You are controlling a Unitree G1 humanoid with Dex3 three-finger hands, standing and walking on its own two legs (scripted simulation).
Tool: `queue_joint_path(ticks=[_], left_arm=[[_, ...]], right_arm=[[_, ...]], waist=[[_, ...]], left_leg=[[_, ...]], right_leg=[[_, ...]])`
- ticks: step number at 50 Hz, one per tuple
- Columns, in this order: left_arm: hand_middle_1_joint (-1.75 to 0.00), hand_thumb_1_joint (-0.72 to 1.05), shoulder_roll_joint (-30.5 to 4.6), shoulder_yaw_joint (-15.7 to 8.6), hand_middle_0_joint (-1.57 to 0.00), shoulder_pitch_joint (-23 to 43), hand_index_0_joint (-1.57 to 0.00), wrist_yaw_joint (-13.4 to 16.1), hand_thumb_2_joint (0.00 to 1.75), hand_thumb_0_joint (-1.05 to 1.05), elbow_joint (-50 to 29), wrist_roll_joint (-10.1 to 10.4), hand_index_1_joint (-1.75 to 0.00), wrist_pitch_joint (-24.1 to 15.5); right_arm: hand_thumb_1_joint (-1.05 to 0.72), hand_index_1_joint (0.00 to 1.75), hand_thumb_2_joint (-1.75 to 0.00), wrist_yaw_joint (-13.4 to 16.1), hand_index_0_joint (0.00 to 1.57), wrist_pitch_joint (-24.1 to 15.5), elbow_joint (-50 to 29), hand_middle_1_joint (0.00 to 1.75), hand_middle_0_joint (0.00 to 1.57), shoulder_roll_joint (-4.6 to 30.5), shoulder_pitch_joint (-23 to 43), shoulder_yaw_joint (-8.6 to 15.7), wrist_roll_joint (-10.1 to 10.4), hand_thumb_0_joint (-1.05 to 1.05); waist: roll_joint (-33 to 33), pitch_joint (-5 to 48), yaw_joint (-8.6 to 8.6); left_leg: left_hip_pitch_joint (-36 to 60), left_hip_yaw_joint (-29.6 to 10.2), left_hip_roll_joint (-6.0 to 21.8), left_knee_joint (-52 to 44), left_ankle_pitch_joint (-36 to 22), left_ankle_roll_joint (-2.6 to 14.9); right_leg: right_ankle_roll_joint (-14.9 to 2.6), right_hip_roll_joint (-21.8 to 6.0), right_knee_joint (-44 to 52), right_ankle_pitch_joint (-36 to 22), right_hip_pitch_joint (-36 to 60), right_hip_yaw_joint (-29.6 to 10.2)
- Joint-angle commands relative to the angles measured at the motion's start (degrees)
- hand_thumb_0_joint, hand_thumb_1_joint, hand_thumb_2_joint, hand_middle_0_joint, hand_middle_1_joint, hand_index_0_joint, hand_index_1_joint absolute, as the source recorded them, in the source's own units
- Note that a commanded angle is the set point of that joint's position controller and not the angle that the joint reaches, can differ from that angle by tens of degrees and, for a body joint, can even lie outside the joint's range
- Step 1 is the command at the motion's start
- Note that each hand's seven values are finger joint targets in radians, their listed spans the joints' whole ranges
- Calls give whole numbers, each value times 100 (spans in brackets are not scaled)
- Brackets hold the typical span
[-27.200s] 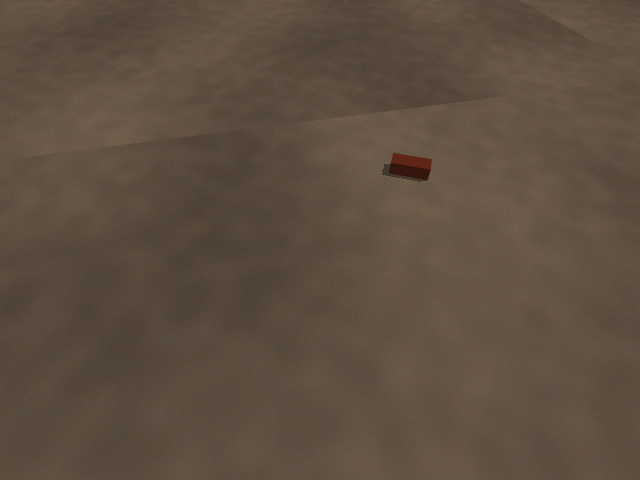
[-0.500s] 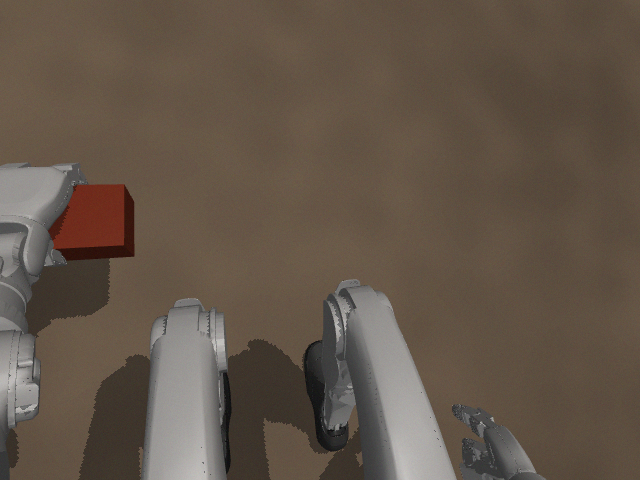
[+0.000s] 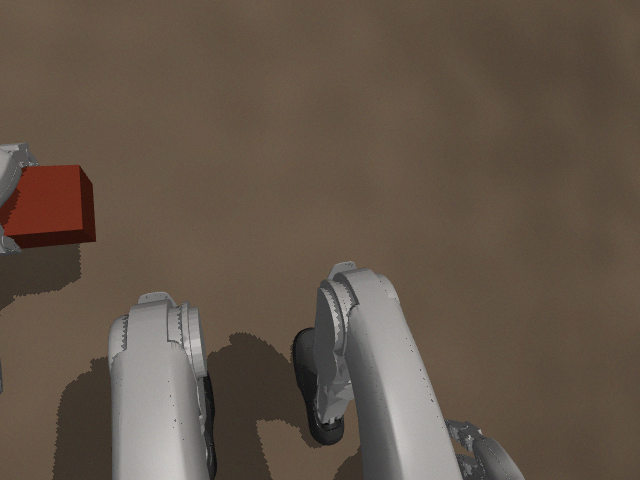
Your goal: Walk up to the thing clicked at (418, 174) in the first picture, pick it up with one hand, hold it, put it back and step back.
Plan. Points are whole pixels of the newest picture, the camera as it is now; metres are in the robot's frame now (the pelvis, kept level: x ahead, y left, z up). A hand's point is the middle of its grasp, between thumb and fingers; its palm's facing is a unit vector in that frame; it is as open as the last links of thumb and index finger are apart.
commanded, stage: lower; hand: left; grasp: from above
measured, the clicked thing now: out of the picture +0.44 +0.33 -0.22
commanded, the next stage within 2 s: rest in 0.34 s
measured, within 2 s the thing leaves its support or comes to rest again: rests again in 0.98 s
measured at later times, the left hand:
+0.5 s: hand (19, 218) +0.44 +0.32 -0.25, palm faces -0.48 -0.09 -0.87, open 11.4 cm
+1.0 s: hand (29, 218) +0.44 +0.33 -0.29, palm faces -0.49 -0.10 -0.87, open 11.4 cm
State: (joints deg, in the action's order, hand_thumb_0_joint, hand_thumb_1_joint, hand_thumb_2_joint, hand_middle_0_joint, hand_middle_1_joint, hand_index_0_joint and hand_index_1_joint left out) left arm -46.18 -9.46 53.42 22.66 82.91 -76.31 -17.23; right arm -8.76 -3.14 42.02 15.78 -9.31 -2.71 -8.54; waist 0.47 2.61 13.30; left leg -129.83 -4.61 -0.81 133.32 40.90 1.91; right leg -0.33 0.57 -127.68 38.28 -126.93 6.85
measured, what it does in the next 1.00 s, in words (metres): lowers itself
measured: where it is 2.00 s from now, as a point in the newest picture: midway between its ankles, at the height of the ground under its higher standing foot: (261, 423)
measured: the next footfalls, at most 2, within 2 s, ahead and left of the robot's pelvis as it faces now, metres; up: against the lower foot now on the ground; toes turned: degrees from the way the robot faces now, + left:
none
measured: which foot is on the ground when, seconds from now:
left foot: down 0.00-1.00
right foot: down 0.00-1.00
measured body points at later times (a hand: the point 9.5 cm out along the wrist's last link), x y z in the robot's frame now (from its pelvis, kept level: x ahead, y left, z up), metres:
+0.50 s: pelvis +0.00 +0.00 -0.03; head +0.28 +0.09 +0.31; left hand +0.46 +0.33 -0.20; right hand +0.06 -0.28 -0.12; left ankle +0.07 +0.11 -0.32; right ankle +0.10 -0.11 -0.32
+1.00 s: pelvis +0.00 +0.00 -0.05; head +0.28 +0.10 +0.28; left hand +0.47 +0.33 -0.24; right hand +0.05 -0.28 -0.12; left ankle +0.07 +0.11 -0.32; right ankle +0.10 -0.11 -0.32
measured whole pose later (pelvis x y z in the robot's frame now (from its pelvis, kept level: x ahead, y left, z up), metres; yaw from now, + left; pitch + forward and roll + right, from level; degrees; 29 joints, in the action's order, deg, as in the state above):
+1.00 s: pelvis +0.00 +0.00 -0.05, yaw -5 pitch +31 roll -13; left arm -57.2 -13.6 54.5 28.5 89.9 -78.8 -19.6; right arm -10.6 -6.0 38.4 18.7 -6.1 -9.1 -11.9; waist 5.6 -6.3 17.1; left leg -135.8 -9.1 -0.3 145.3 42.0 2.2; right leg 0.1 1.4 -135.9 37.4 -131.2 11.3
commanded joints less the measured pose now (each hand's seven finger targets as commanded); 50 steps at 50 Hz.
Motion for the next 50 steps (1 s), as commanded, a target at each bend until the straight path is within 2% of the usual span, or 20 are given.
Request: queue_joint_path(ticks=[1,3,8,10,13,15,20,25,32,33,34,36,41,42,43,44,47,48,49,50], left_arm=[[-97,65,-1880,-235,-99,1692,-99,282,115,0,-946,164,-97,8],[-94,62,-2059,-298,-100,1816,-99,303,118,0,-1048,194,-95,-26],[-92,62,-1879,-153,-101,1695,-99,300,117,0,-629,95,-94,-91],[-90,60,-1907,-99,-99,1781,-98,335,113,0,-597,118,-92,-143],[-93,63,-2187,-307,-99,1875,-99,436,113,0,-686,81,-94,-230],[-93,63,-2140,-264,-100,1791,-99,498,112,0,-567,59,-93,-257],[-97,67,-2422,-535,-101,1819,-100,719,118,0,-861,-40,-97,-294],[-93,60,-2415,-437,-95,1921,-95,871,114,0,-565,-55,-93,-223],[-96,57,-2394,-329,-91,1686,-91,876,113,0,-161,-76,-95,-91],[-96,58,-2478,-352,-92,1884,-92,880,113,0,-367,-51,-96,-120],[-97,58,-2591,-469,-91,1814,-92,917,113,0,-410,0,-96,-136],[-99,59,-2724,-604,-91,1717,-92,927,113,0,-304,-1,-98,-119],[-97,59,-2915,-686,-91,1548,-92,896,112,0,-83,-85,-96,-167],[-97,60,-2788,-515,-92,1542,-93,864,112,0,-43,-116,-96,-163],[-98,62,-3088,-705,-92,1563,-93,878,110,0,-30,-136,-96,-173],[-98,63,-2936,-622,-93,1567,-94,857,111,0,-136,-154,-96,-200],[-97,63,-2949,-562,-94,1592,-95,883,111,0,-199,-120,-96,-243],[-99,63,-2964,-642,-93,1577,-94,916,110,0,-181,-56,-97,-267],[-98,62,-2885,-518,-92,1604,-93,910,110,0,-201,-82,-96,-275],[-99,62,-3033,-553,-91,1680,-93,899,110,0,-177,-126,-97,-292]], right_arm=[[-91,30,-90,92,20,5,-22,30,20,1494,-1323,425,7,0],[-91,30,-90,105,20,18,-16,30,20,1529,-1270,434,19,0],[-91,30,-90,65,20,26,30,30,20,1591,-1247,323,-33,0],[-91,30,-90,60,20,34,16,30,20,1576,-1159,270,-32,0],[-91,30,-90,39,20,8,9,30,20,1637,-1164,267,-77,0],[-91,30,-90,28,20,7,-11,30,20,1642,-1115,225,-88,0],[-90,30,-90,-1,20,-18,21,30,20,1700,-1129,255,-191,0],[-89,30,-89,-17,20,-46,1,30,20,1712,-983,197,-202,0],[-89,30,-89,-56,20,-156,8,30,20,1786,-1042,61,-214,0],[-89,30,-89,-72,20,-177,9,30,20,1818,-1081,66,-213,0],[-89,30,-89,-70,20,-183,-27,30,20,1815,-1027,64,-208,0],[-89,30,-89,-82,20,-215,-187,30,20,1930,-972,53,-217,0],[-89,30,-89,-87,20,-229,-253,30,20,1989,-951,-14,-258,0],[-89,30,-89,-105,20,-253,-281,30,20,1948,-946,-77,-268,0],[-89,30,-89,-99,20,-258,-208,30,20,2011,-997,-31,-279,0],[-89,30,-89,-97,20,-266,-345,30,20,2057,-964,-35,-291,0],[-89,30,-89,-93,20,-267,-357,30,20,2016,-881,-74,-313,0],[-89,30,-89,-85,20,-276,-363,30,20,2049,-847,-66,-323,0],[-89,30,-89,-82,20,-293,-412,30,20,2047,-776,-102,-318,0],[-89,30,-89,-93,20,-304,-337,30,20,2074,-881,-100,-323,0]], waist=[[-1770,4226,-94],[-1876,4289,-121],[-1893,3901,59],[-1914,3847,26],[-2008,3837,57],[-1987,3882,65],[-2405,4077,86],[-2316,3911,199],[-2246,3661,256],[-2317,3689,336],[-2343,3836,223],[-2192,3709,263],[-2244,3503,284],[-2299,3456,289],[-2308,3420,326],[-2311,3372,347],[-2419,3400,352],[-2311,3370,358],[-2290,3337,368],[-2355,3275,443]], left_leg=[[3319,108,-59,-1327,-1466,-11],[3297,117,-53,-1302,-1514,-18],[3318,-30,-26,-1140,-1697,-53],[3170,-18,-27,-1103,-1629,-46],[3169,-14,-17,-1020,-1597,-59],[3221,-15,-8,-938,-1684,-48],[3494,-63,30,-870,-1852,-104],[3142,-42,42,-687,-1648,-58],[3054,-114,59,-567,-1721,-68],[3062,-144,63,-552,-1803,-89],[3049,-132,59,-551,-1877,-77],[2898,-111,59,-416,-1974,-73],[2681,-110,68,-330,-1886,-85],[2746,-111,68,-342,-1851,-89],[2707,-108,89,-298,-1738,-77],[2742,-133,83,-337,-1766,-104],[2720,-153,104,-343,-1653,-99],[2621,-175,108,-328,-1578,-97],[2636,-177,115,-286,-1566,-94],[2639,-173,122,-250,-1567,-87]], right_leg=[[-149,100,1178,-1336,1990,17],[-163,119,1118,-1395,1970,21],[-166,119,920,-1427,1543,137],[-178,152,869,-1419,1559,155],[-171,158,771,-1409,1574,204],[-164,186,721,-1489,1576,212],[-155,181,515,-1548,1459,294],[-163,230,468,-1493,1407,305],[-148,240,371,-1553,1427,384],[-146,237,310,-1610,1427,412],[-151,264,317,-1707,1600,413],[-162,249,302,-1773,1640,441],[-199,279,273,-1694,1686,480],[-201,287,258,-1652,1615,463],[-197,304,264,-1586,1616,474],[-207,283,269,-1562,1583,504],[-209,321,256,-1518,1647,535],[-201,316,270,-1462,1667,563],[-207,328,262,-1442,1605,567],[-196,331,237,-1456,1582,559]])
